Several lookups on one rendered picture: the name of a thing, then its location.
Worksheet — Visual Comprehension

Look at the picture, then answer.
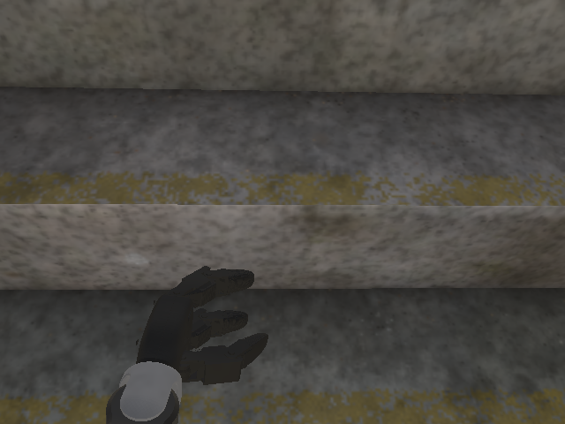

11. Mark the left robot hand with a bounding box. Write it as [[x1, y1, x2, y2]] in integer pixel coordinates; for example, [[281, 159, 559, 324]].
[[136, 266, 268, 385]]

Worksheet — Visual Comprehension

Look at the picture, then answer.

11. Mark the left robot forearm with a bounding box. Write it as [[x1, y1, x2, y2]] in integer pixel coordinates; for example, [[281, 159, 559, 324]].
[[106, 361, 182, 424]]

